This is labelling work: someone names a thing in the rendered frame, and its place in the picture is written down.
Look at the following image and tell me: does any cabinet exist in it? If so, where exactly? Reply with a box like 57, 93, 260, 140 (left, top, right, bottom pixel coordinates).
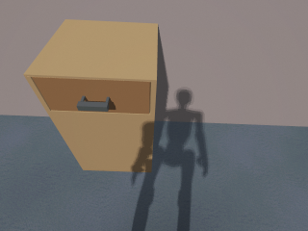
23, 19, 158, 173

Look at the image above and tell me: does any drawer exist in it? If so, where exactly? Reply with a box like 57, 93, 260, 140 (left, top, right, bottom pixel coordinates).
32, 77, 151, 115

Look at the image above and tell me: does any handle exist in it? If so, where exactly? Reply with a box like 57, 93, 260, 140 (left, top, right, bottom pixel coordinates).
76, 95, 110, 112

